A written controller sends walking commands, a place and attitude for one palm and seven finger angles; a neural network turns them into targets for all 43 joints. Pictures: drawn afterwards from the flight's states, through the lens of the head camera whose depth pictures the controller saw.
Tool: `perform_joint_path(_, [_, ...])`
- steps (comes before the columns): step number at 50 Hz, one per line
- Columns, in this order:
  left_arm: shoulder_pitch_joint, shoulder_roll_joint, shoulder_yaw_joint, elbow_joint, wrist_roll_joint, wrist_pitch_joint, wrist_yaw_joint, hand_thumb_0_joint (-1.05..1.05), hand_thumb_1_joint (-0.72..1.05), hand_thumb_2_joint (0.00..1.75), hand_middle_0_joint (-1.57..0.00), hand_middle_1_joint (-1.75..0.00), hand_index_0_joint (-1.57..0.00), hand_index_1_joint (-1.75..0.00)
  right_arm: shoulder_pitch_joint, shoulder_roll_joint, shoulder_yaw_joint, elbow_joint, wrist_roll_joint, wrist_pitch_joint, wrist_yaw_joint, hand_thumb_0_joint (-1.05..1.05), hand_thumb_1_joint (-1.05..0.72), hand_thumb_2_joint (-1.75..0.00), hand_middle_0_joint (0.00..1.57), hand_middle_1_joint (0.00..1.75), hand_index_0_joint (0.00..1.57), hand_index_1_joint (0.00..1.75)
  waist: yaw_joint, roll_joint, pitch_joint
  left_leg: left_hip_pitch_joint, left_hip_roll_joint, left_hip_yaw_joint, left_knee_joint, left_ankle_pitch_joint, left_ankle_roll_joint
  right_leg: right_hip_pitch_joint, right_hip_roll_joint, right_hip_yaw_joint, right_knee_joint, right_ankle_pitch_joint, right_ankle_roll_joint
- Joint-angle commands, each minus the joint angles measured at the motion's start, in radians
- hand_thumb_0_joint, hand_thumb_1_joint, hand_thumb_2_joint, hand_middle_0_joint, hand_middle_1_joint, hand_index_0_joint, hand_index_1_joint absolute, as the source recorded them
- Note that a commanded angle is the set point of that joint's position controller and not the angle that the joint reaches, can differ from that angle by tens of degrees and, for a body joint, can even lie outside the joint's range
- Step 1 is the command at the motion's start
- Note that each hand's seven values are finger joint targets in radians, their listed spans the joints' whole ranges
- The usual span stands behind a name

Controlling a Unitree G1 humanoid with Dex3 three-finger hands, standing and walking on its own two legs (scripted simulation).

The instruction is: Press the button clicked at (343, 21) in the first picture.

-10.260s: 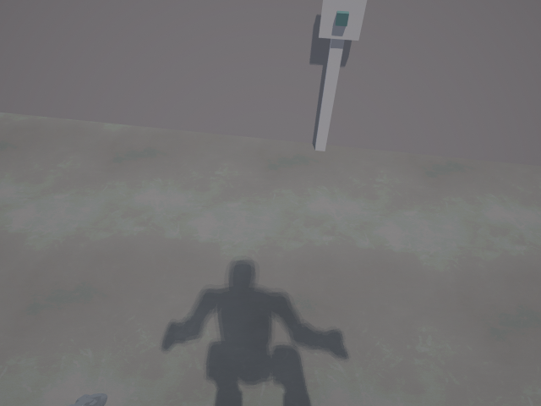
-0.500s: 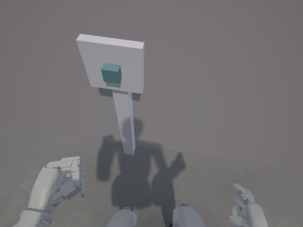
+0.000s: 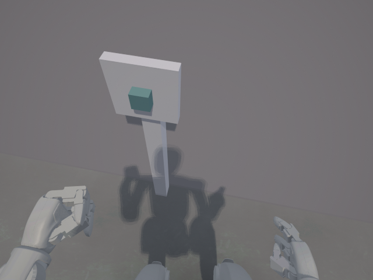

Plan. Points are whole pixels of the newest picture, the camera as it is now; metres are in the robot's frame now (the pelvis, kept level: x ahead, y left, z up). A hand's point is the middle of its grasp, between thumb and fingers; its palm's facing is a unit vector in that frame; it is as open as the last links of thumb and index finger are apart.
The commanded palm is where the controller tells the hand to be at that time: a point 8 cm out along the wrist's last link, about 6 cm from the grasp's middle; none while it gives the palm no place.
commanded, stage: raise the hand and make a fist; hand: left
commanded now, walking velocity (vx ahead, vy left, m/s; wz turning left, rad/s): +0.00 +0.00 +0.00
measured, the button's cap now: (141, 98) +0.51 +0.15 +0.06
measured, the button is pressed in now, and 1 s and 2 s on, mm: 0 0 0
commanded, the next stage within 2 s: aim a knuckle at the button in 0.48 s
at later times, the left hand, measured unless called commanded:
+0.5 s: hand (80, 220) +0.22 +0.21 +0.06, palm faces -0.11 -0.99 -0.05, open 3.1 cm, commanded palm +0.19 +0.26 +0.06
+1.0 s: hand (106, 188) +0.28 +0.18 +0.05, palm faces -0.15 -0.99 -0.03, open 3.1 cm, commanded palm +0.27 +0.23 +0.05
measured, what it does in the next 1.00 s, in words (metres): stands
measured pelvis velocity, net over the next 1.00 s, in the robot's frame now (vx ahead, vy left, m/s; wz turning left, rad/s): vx -0.01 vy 0.00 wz -0.01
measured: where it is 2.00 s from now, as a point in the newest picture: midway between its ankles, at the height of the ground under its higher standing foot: outside the picture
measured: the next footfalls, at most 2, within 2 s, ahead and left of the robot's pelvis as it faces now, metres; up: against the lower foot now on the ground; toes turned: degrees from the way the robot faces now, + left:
none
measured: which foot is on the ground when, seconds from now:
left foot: down 0.00-1.00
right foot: down 0.00-1.00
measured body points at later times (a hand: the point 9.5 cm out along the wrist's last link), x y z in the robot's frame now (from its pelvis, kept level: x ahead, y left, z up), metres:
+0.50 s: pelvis -0.01 +0.00 +0.00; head +0.05 +0.02 +0.45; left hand +0.22 +0.26 +0.06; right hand +0.17 -0.24 -0.06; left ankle -0.02 +0.10 -0.65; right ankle +0.04 -0.12 -0.65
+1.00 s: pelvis -0.01 +0.00 +0.00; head +0.06 +0.01 +0.44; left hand +0.28 +0.23 +0.05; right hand +0.15 -0.24 -0.08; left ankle -0.02 +0.10 -0.65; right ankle +0.04 -0.12 -0.65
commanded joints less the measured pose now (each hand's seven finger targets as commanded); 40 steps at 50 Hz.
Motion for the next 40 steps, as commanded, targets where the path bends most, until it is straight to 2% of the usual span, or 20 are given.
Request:
perform_joint_path(1, [-0.048, 0.148, 0.102, -0.184, -0.035, -0.064, -0.006, 0.00, 0.90, 0.90, -1.30, -1.50, -1.30, -1.50, -0.018, -0.151, -0.074, -0.145, 0.010, -0.064, -0.012, 0.00, -0.90, -0.90, 0.20, 0.30, 0.20, 0.30, -0.015, 0.022, -0.217, 0.058, -0.019, -0.004, -0.201, 0.381, -0.013, 0.266, 0.036, 0.039, -0.142, 0.212, -0.020])
perform_joint_path(2, [-0.058, 0.158, 0.107, -0.172, -0.037, -0.063, -0.010, 0.00, 0.90, 0.90, -1.30, -1.50, -1.30, -1.50, -0.026, -0.153, -0.072, -0.142, 0.008, -0.066, -0.012, 0.00, -0.90, -0.90, 0.20, 0.30, 0.20, 0.30, -0.013, 0.019, -0.208, 0.055, -0.017, -0.008, -0.200, 0.391, -0.013, 0.268, 0.042, 0.037, -0.133, 0.216, -0.026])
perform_joint_path(3, [-0.069, 0.166, 0.116, -0.190, -0.037, -0.067, -0.011, 0.00, 0.90, 0.90, -1.30, -1.50, -1.30, -1.50, -0.022, -0.154, -0.072, -0.141, 0.009, -0.068, -0.011, 0.00, -0.90, -0.90, 0.20, 0.30, 0.20, 0.30, -0.007, 0.053, -0.230, 0.072, -0.018, -0.007, -0.207, 0.403, -0.015, 0.272, 0.039, 0.036, -0.132, 0.226, -0.026])
perform_joint_path(6, [-0.050, 0.144, 0.106, -0.162, -0.045, -0.064, -0.016, 0.00, 0.90, 0.90, -1.30, -1.50, -1.30, -1.50, -0.017, -0.154, -0.075, -0.139, 0.012, -0.073, -0.010, 0.00, -0.90, -0.90, 0.20, 0.30, 0.20, 0.30, -0.012, 0.037, -0.217, 0.076, -0.020, -0.004, -0.217, 0.394, -0.016, 0.271, 0.036, 0.035, -0.147, 0.219, -0.021])
perform_joint_path(7, [-0.051, 0.148, 0.108, -0.140, -0.048, -0.062, -0.019, 0.00, 0.90, 0.90, -1.30, -1.50, -1.30, -1.50, -0.024, -0.154, -0.075, -0.139, 0.009, -0.072, -0.009, 0.00, -0.90, -0.90, 0.20, 0.30, 0.20, 0.30, -0.013, 0.009, -0.199, 0.060, -0.019, -0.005, -0.210, 0.389, -0.013, 0.271, 0.042, 0.037, -0.146, 0.211, -0.025])
perform_joint_path(8, [-0.050, 0.141, 0.103, -0.145, -0.049, -0.066, -0.023, 0.00, 0.90, 0.90, -1.30, -1.50, -1.30, -1.50, -0.020, -0.155, -0.075, -0.141, 0.010, -0.073, -0.007, 0.00, -0.90, -0.90, 0.20, 0.30, 0.20, 0.30, -0.009, 0.018, -0.216, 0.060, -0.021, -0.002, -0.212, 0.390, -0.013, 0.283, 0.037, 0.043, -0.148, 0.214, -0.023])
perform_joint_path(11, [-0.053, 0.144, 0.101, -0.144, -0.044, -0.075, -0.020, 0.00, 0.90, 0.90, -1.30, -1.50, -1.30, -1.50, -0.019, -0.159, -0.079, -0.142, 0.013, -0.076, -0.006, 0.00, -0.90, -0.90, 0.20, 0.30, 0.20, 0.30, -0.012, 0.022, -0.193, 0.059, -0.020, -0.002, -0.222, 0.358, -0.015, 0.260, 0.035, 0.041, -0.154, 0.177, -0.022])
perform_joint_path(14, [-0.059, 0.160, 0.112, -0.163, -0.039, -0.085, -0.013, 0.00, 0.90, 0.90, -1.30, -1.50, -1.30, -1.50, -0.016, -0.158, -0.078, -0.143, 0.011, -0.077, -0.004, 0.00, -0.90, -0.90, 0.20, 0.30, 0.20, 0.30, -0.003, 0.073, -0.205, 0.082, -0.019, -0.002, -0.227, 0.374, -0.018, 0.256, 0.036, 0.038, -0.144, 0.185, -0.027])
perform_joint_path(17, [-0.062, 0.169, 0.120, -0.159, -0.041, -0.091, -0.008, 0.00, 0.90, 0.90, -1.30, -1.50, -1.30, -1.50, -0.015, -0.158, -0.078, -0.140, 0.007, -0.077, -0.003, 0.00, -0.90, -0.90, 0.20, 0.30, 0.20, 0.30, -0.009, 0.038, -0.205, 0.073, -0.018, -0.006, -0.218, 0.387, -0.017, 0.255, 0.042, 0.035, -0.136, 0.198, -0.028])
perform_joint_path(19, [-0.060, 0.148, 0.104, -0.162, -0.040, -0.095, -0.009, 0.00, 0.90, 0.90, -1.30, -1.50, -1.30, -1.50, -0.015, -0.157, -0.077, -0.142, 0.011, -0.074, -0.002, 0.00, -0.90, -0.90, 0.20, 0.30, 0.20, 0.30, -0.008, 0.064, -0.194, 0.084, -0.018, -0.008, -0.230, 0.366, -0.022, 0.239, 0.039, 0.031, -0.140, 0.174, -0.027])
perform_joint_path(20, [-0.067, 0.156, 0.107, -0.174, -0.038, -0.097, -0.006, 0.00, 0.90, 0.90, -1.30, -1.50, -1.30, -1.50, -0.016, -0.160, -0.077, -0.143, 0.011, -0.075, -0.003, 0.00, -0.90, -0.90, 0.20, 0.30, 0.20, 0.30, -0.008, 0.073, -0.197, 0.088, -0.017, -0.009, -0.233, 0.362, -0.023, 0.236, 0.038, 0.030, -0.139, 0.168, -0.027])
perform_joint_path(23, [-0.069, 0.151, 0.098, -0.156, -0.035, -0.087, -0.008, 0.00, 0.90, 0.90, -1.30, -1.50, -1.30, -1.50, -0.013, -0.162, -0.075, -0.146, 0.012, -0.070, -0.004, 0.00, -0.90, -0.90, 0.20, 0.30, 0.20, 0.30, -0.015, 0.038, -0.184, 0.081, -0.015, -0.016, -0.235, 0.345, -0.021, 0.225, 0.043, 0.025, -0.140, 0.151, -0.026])
perform_joint_path(26, [-0.074, 0.151, 0.098, -0.161, -0.039, -0.083, -0.015, 0.00, 0.90, 0.90, -1.30, -1.50, -1.30, -1.50, -0.013, -0.163, -0.073, -0.147, 0.012, -0.072, -0.007, 0.00, -0.90, -0.90, 0.20, 0.30, 0.20, 0.30, -0.016, 0.044, -0.189, 0.072, -0.020, -0.010, -0.229, 0.322, -0.018, 0.231, 0.038, 0.034, -0.152, 0.136, -0.023])
perform_joint_path(27, [-0.081, 0.159, 0.100, -0.154, -0.040, -0.083, -0.018, 0.00, 0.90, 0.90, -1.30, -1.50, -1.30, -1.50, -0.016, -0.164, -0.071, -0.146, 0.010, -0.072, -0.008, 0.00, -0.90, -0.90, 0.20, 0.30, 0.20, 0.30, -0.018, 0.020, -0.184, 0.068, -0.017, -0.014, -0.224, 0.332, -0.017, 0.231, 0.043, 0.031, -0.144, 0.143, -0.027])
perform_joint_path(29, [-0.076, 0.153, 0.100, -0.155, -0.039, -0.080, -0.020, 0.00, 0.90, 0.90, -1.30, -1.50, -1.30, -1.50, -0.014, -0.162, -0.071, -0.148, 0.012, -0.072, -0.009, 0.00, -0.90, -0.90, 0.20, 0.30, 0.20, 0.30, -0.013, 0.050, -0.184, 0.076, -0.018, -0.015, -0.233, 0.327, -0.021, 0.223, 0.040, 0.028, -0.144, 0.135, -0.025])
perform_joint_path(30, [-0.119, 0.135, 0.069, -0.164, -0.038, -0.081, -0.020, 0.00, 0.90, 0.90, -1.30, -1.50, -1.30, -1.50, -0.015, -0.165, -0.066, -0.146, 0.011, -0.075, -0.010, 0.00, -0.90, -0.90, 0.20, 0.30, 0.20, 0.30, -0.026, 0.063, -0.173, 0.076, -0.018, -0.014, -0.227, 0.306, -0.019, 0.202, 0.039, 0.029, -0.146, 0.119, -0.023])
perform_joint_path(32, [-0.223, 0.135, 0.046, -0.151, -0.031, -0.086, -0.012, 0.00, 0.90, 0.90, -1.30, -1.50, -1.30, -1.50, -0.012, -0.173, -0.059, -0.131, 0.008, -0.077, -0.017, 0.00, -0.90, -0.90, 0.20, 0.30, 0.20, 0.30, -0.048, 0.032, -0.144, 0.056, -0.014, -0.024, -0.214, 0.272, -0.016, 0.163, 0.045, 0.028, -0.136, 0.089, -0.024])
perform_joint_path(35, [-0.260, 0.122, 0.031, -0.117, -0.019, -0.084, -0.004, 0.00, 0.90, 0.90, -1.30, -1.50, -1.30, -1.50, -0.003, -0.174, -0.058, -0.127, 0.008, -0.085, -0.020, 0.00, -0.90, -0.90, 0.20, 0.30, 0.20, 0.30, -0.038, 0.054, -0.181, 0.054, -0.018, -0.021, -0.213, 0.253, -0.017, 0.164, 0.036, 0.034, -0.135, 0.072, -0.023])
perform_joint_path(37, [-0.297, 0.151, 0.042, -0.104, -0.007, -0.075, 0.006, 0.00, 0.90, 0.90, -1.30, -1.50, -1.30, -1.50, -0.001, -0.180, -0.057, -0.121, 0.006, -0.084, -0.021, 0.00, -0.90, -0.90, 0.20, 0.30, 0.20, 0.30, -0.035, 0.039, -0.200, 0.047, -0.017, -0.025, -0.211, 0.260, -0.016, 0.168, 0.039, 0.034, -0.124, 0.077, -0.025])
perform_joint_path(40, [-0.356, 0.155, 0.044, -0.078, 0.007, -0.056, 0.020, 0.00, 0.90, 0.90, -1.30, -1.50, -1.30, -1.50, 0.001, -0.178, -0.056, -0.120, 0.010, -0.075, -0.021, 0.00, -0.90, -0.90, 0.20, 0.30, 0.20, 0.30, -0.031, 0.055, -0.221, 0.049, -0.019, -0.019, -0.218, 0.273, -0.017, 0.186, 0.031, 0.038, -0.128, 0.094, -0.024])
